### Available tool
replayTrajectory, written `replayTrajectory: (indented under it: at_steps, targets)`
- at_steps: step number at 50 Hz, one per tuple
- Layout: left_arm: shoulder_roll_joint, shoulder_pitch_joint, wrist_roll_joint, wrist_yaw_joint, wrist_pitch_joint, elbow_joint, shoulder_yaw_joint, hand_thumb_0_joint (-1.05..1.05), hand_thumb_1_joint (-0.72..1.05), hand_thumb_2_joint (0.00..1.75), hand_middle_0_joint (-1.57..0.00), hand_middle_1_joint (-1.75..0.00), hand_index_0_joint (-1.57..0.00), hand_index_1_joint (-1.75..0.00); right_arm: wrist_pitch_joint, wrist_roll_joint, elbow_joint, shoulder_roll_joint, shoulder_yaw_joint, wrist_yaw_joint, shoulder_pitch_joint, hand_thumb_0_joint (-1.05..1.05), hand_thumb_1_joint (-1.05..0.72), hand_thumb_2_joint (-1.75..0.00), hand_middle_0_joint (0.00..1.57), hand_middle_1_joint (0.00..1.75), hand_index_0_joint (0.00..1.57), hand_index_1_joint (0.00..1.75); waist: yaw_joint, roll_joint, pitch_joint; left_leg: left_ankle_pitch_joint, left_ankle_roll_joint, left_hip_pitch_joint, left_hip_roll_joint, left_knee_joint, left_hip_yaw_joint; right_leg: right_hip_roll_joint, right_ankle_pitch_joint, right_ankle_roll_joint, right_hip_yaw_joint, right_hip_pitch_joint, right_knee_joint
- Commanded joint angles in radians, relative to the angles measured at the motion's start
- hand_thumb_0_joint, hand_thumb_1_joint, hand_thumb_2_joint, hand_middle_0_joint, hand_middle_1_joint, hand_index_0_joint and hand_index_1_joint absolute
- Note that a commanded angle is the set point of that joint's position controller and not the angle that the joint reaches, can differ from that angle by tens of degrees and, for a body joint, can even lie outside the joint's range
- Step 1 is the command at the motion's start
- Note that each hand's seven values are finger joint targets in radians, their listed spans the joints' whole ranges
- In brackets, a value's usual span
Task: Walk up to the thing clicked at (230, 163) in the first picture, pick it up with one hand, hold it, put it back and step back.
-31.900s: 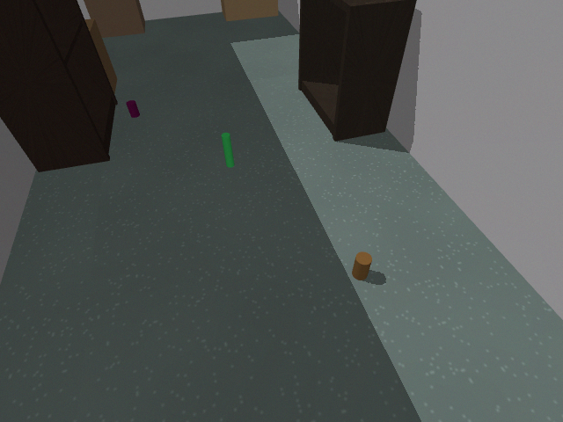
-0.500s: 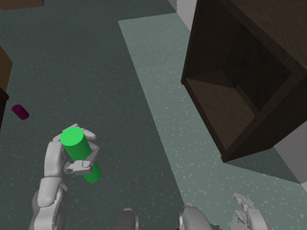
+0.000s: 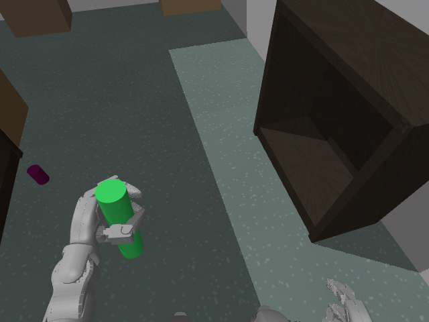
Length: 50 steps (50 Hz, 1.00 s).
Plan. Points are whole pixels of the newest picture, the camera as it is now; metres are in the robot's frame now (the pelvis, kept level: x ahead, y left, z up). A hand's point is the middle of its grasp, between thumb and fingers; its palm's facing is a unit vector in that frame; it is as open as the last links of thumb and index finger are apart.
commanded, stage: hold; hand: left
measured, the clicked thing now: (123, 223) +0.31 +0.18 +0.01
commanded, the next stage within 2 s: none
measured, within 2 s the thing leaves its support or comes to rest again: neither
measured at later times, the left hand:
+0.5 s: hand (124, 205) +0.32 +0.17 +0.07, palm faces -0.02 -1.00 +0.01, open 6.3 cm
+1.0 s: hand (124, 209) +0.31 +0.16 +0.08, palm faces -0.01 -1.00 +0.01, open 6.3 cm
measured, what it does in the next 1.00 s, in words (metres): stands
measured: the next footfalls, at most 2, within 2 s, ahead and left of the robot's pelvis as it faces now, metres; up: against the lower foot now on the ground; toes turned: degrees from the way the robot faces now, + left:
none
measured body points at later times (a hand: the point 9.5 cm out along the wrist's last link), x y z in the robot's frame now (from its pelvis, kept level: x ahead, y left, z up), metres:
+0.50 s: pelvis +0.01 +0.00 +0.02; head +0.05 +0.00 +0.47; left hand +0.32 +0.22 +0.07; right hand +0.14 -0.25 -0.09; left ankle +0.01 +0.12 -0.67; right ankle +0.03 -0.14 -0.67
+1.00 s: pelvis +0.00 -0.01 +0.03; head +0.02 -0.01 +0.48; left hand +0.30 +0.21 +0.08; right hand +0.14 -0.25 -0.07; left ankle +0.01 +0.12 -0.67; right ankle +0.03 -0.14 -0.67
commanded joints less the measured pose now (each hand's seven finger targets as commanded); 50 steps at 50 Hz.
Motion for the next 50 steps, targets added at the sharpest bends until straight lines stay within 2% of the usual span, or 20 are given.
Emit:
replayTrajectory:
  at_steps: [1,6,10,12,17,18,21,24,25,32,35,37,38,40,42,43,46,48,49,50]
  targets:
    - [0.139,-0.281,-0.031,-0.006,-0.101,-0.277,0.073,0.00,0.34,1.12,-1.15,-1.30,-1.18,-1.27,-0.038,-0.001,-0.119,-0.131,-0.050,-0.005,-0.021,0.00,-0.88,-0.89,0.20,0.30,0.20,0.30,-0.006,0.021,-0.305,0.275,0.009,0.180,-0.015,-0.192,0.014,0.027,0.262,-0.036,-0.016,0.219,-0.148]
    - [0.137,-0.302,-0.046,-0.020,-0.111,-0.219,0.093,0.00,0.39,1.17,-1.18,-1.32,-1.20,-1.30,-0.033,0.002,-0.110,-0.136,-0.051,-0.006,-0.025,0.00,-0.87,-0.89,0.20,0.30,0.20,0.30,-0.005,0.023,-0.248,0.258,0.009,0.187,-0.016,-0.219,0.017,0.024,0.251,-0.037,-0.012,0.221,-0.171]
    - [0.120,-0.289,-0.051,-0.036,-0.118,-0.220,0.074,0.00,0.43,1.18,-1.20,-1.34,-1.23,-1.32,-0.030,0.001,-0.107,-0.138,-0.053,-0.005,-0.018,0.00,-0.87,-0.89,0.20,0.30,0.20,0.30,-0.001,0.030,-0.276,0.321,0.002,0.231,-0.014,-0.231,0.014,0.025,0.297,-0.040,-0.016,0.252,-0.174]
    - [0.120,-0.276,-0.055,-0.041,-0.117,-0.217,0.079,0.00,0.43,1.19,-1.22,-1.35,-1.25,-1.33,-0.026,-0.001,-0.101,-0.138,-0.052,-0.005,-0.013,0.00,-0.87,-0.89,0.20,0.30,0.20,0.30,0.005,0.044,-0.298,0.373,-0.005,0.255,-0.013,-0.236,0.010,0.025,0.332,-0.042,-0.020,0.277,-0.169]
    - [0.111,-0.319,-0.066,-0.051,-0.122,-0.181,0.088,0.00,0.43,1.20,-1.22,-1.36,-1.25,-1.34,-0.024,-0.002,-0.090,-0.140,-0.056,-0.003,-0.013,0.00,-0.87,-0.89,0.20,0.30,0.20,0.30,-0.006,0.021,-0.256,0.369,-0.004,0.252,-0.008,-0.248,0.009,0.026,0.324,-0.041,-0.020,0.262,-0.181]
    - [0.128,-0.329,-0.067,-0.050,-0.126,-0.208,0.101,0.00,0.44,1.20,-1.22,-1.36,-1.25,-1.34,-0.023,-0.003,-0.089,-0.142,-0.055,-0.003,-0.004,0.00,-0.87,-0.89,0.20,0.30,0.20,0.30,0.005,0.028,-0.290,0.389,-0.004,0.268,-0.010,-0.247,0.012,0.025,0.344,-0.041,-0.019,0.288,-0.184]
    - [0.114,-0.335,-0.070,-0.057,-0.131,-0.185,0.095,0.00,0.46,1.22,-1.23,-1.38,-1.26,-1.35,-0.025,-0.004,-0.092,-0.139,-0.053,-0.003,-0.023,0.00,-0.87,-0.89,0.20,0.30,0.20,0.30,0.003,0.014,-0.246,0.349,0.000,0.256,-0.013,-0.260,0.016,0.022,0.320,-0.039,-0.015,0.287,-0.198]
    - [0.117,-0.329,-0.067,-0.060,-0.133,-0.175,0.100,0.00,0.50,1.22,-1.24,-1.38,-1.27,-1.35,-0.021,-0.006,-0.093,-0.138,-0.054,-0.006,-0.022,0.00,-0.86,-0.89,0.20,0.30,0.20,0.30,0.008,0.010,-0.269,0.341,0.004,0.267,-0.017,-0.262,0.025,0.020,0.328,-0.036,-0.008,0.310,-0.217]
    - [0.099,-0.327,-0.065,-0.064,-0.132,-0.175,0.076,0.00,0.50,1.22,-1.25,-1.38,-1.28,-1.36,-0.022,-0.007,-0.092,-0.135,-0.051,-0.006,-0.026,0.00,-0.87,-0.89,0.20,0.30,0.20,0.30,0.001,0.011,-0.244,0.328,0.003,0.267,-0.017,-0.270,0.022,0.022,0.316,-0.036,-0.011,0.303,-0.221]
    - [0.114,-0.360,-0.064,-0.051,-0.136,-0.186,0.097,0.00,0.47,1.24,-1.26,-1.40,-1.29,-1.38,-0.024,-0.008,-0.092,-0.133,-0.050,-0.008,-0.040,0.00,-0.87,-0.89,0.20,0.30,0.20,0.30,0.002,0.001,-0.233,0.281,0.008,0.272,-0.017,-0.293,0.024,0.021,0.280,-0.032,-0.010,0.317,-0.249]
    - [0.094,-0.351,-0.061,-0.049,-0.137,-0.177,0.076,0.00,0.47,1.22,-1.25,-1.39,-1.27,-1.36,-0.023,-0.008,-0.094,-0.133,-0.049,-0.006,-0.051,0.00,-0.87,-0.89,0.20,0.30,0.20,0.30,0.003,0.002,-0.214,0.248,0.007,0.273,-0.016,-0.310,0.021,0.023,0.243,-0.033,-0.015,0.317,-0.258]
    - [0.111,-0.349,-0.057,-0.040,-0.139,-0.184,0.092,0.00,0.49,1.24,-1.26,-1.39,-1.28,-1.37,-0.024,-0.005,-0.098,-0.129,-0.045,-0.007,-0.062,0.00,-0.86,-0.89,0.20,0.30,0.20,0.30,0.012,0.005,-0.197,0.234,0.008,0.264,-0.020,-0.316,0.028,0.020,0.235,-0.033,-0.010,0.326,-0.270]
    - [0.119,-0.368,-0.057,-0.040,-0.143,-0.200,0.095,0.00,0.48,1.24,-1.26,-1.40,-1.29,-1.38,-0.024,-0.006,-0.096,-0.127,-0.046,-0.006,-0.055,0.00,-0.87,-0.89,0.20,0.30,0.20,0.30,0.012,0.011,-0.229,0.238,0.008,0.273,-0.021,-0.315,0.027,0.019,0.240,-0.032,-0.008,0.342,-0.271]
    - [0.096,-0.356,-0.055,-0.044,-0.136,-0.188,0.068,0.00,0.46,1.23,-1.26,-1.40,-1.29,-1.38,-0.027,-0.007,-0.095,-0.131,-0.046,-0.007,-0.055,0.00,-0.87,-0.89,0.20,0.30,0.20,0.30,0.003,0.013,-0.211,0.253,0.007,0.287,-0.017,-0.323,0.024,0.021,0.253,-0.033,-0.011,0.332,-0.269]
    - [0.102,-0.359,-0.053,-0.042,-0.135,-0.175,0.070,0.00,0.45,1.23,-1.26,-1.40,-1.29,-1.38,-0.027,-0.005,-0.091,-0.132,-0.047,-0.007,-0.056,0.00,-0.87,-0.89,0.20,0.30,0.20,0.30,0.001,0.024,-0.208,0.262,0.005,0.297,-0.017,-0.327,0.024,0.021,0.259,-0.034,-0.012,0.332,-0.271]
    - [0.121,-0.357,-0.052,-0.038,-0.132,-0.166,0.095,0.00,0.45,1.24,-1.25,-1.40,-1.28,-1.38,-0.024,-0.006,-0.087,-0.133,-0.048,-0.009,-0.051,0.00,-0.87,-0.89,0.20,0.30,0.20,0.30,0.008,0.016,-0.203,0.258,0.007,0.287,-0.018,-0.327,0.024,0.021,0.256,-0.033,-0.011,0.337,-0.278]
    - [0.088,-0.359,-0.061,-0.040,-0.134,-0.169,0.073,0.00,0.48,1.24,-1.26,-1.39,-1.28,-1.38,-0.029,-0.001,-0.097,-0.128,-0.041,-0.005,-0.078,0.00,-0.86,-0.89,0.20,0.30,0.20,0.30,0.009,0.019,-0.157,0.164,0.008,0.270,-0.018,-0.355,0.025,0.021,0.173,-0.034,-0.013,0.317,-0.292]
    - [0.066,-0.334,-0.068,-0.046,-0.134,-0.166,0.056,0.00,0.49,1.24,-1.26,-1.40,-1.29,-1.38,-0.037,-0.001,-0.100,-0.134,-0.045,-0.002,-0.079,0.00,-0.86,-0.89,0.20,0.30,0.20,0.30,0.007,-0.005,-0.163,0.158,0.010,0.271,-0.017,-0.355,0.023,0.022,0.166,-0.033,-0.014,0.324,-0.297]
    - [0.099,-0.353,-0.070,-0.045,-0.139,-0.195,0.079,0.00,0.50,1.24,-1.26,-1.40,-1.29,-1.38,-0.041,-0.001,-0.095,-0.136,-0.047,-0.002,-0.073,0.00,-0.86,-0.89,0.20,0.30,0.20,0.30,0.010,0.008,-0.207,0.197,0.008,0.291,-0.017,-0.349,0.019,0.022,0.202,-0.033,-0.015,0.342,-0.287]
    - [0.104,-0.342,-0.062,-0.048,-0.137,-0.186,0.075,0.00,0.47,1.23,-1.25,-1.39,-1.28,-1.37,-0.040,-0.003,-0.094,-0.131,-0.045,-0.003,-0.067,0.00,-0.87,-0.89,0.20,0.30,0.20,0.30,0.011,0.030,-0.217,0.228,0.005,0.301,-0.020,-0.342,0.024,0.022,0.229,-0.034,-0.013,0.342,-0.287]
